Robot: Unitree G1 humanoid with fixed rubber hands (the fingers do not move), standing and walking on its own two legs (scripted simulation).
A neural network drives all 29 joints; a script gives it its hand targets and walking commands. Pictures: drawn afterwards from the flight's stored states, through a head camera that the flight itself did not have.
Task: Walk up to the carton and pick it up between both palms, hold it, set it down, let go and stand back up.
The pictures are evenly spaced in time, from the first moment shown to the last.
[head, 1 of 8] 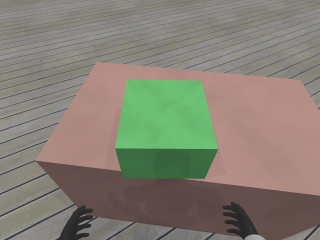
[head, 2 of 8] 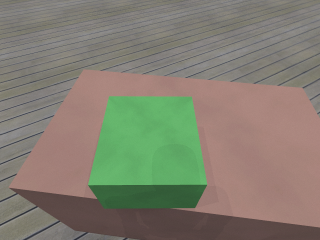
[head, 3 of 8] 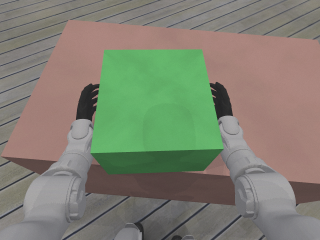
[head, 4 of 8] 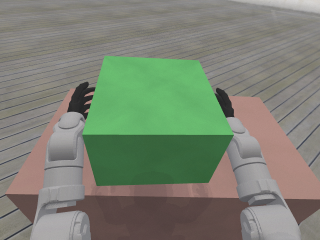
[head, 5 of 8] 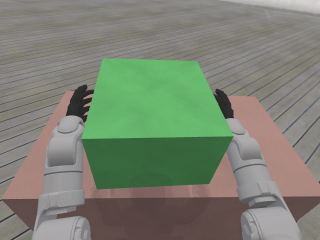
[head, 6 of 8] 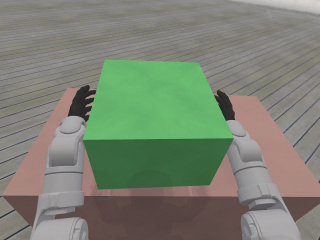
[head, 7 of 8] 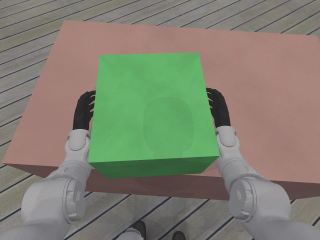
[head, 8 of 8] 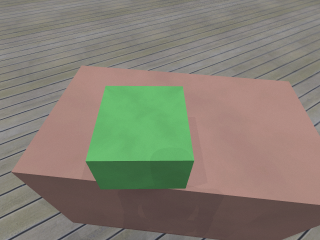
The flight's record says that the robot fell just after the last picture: no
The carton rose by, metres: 0.21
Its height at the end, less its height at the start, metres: +0.00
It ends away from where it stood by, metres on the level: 0.00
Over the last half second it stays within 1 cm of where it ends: yes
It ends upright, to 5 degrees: yes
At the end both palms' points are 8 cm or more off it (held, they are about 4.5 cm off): yes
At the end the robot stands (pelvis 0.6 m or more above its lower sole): yes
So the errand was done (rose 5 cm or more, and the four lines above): yes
